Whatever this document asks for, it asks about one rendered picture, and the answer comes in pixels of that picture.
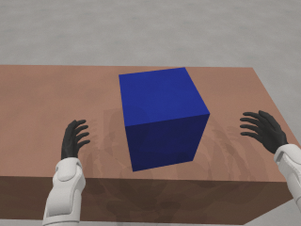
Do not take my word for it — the robot left forearm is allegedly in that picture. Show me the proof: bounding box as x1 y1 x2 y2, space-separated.
41 157 86 226

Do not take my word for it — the right robot hand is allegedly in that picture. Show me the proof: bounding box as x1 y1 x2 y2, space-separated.
240 110 289 154

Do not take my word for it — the robot right forearm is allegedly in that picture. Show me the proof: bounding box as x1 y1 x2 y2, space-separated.
274 144 301 213

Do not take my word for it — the carton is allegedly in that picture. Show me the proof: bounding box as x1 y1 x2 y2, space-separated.
119 67 211 172

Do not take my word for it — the left robot hand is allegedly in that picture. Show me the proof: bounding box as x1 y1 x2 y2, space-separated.
60 120 90 160

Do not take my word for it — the pedestal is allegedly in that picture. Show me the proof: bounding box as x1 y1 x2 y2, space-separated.
0 64 301 225

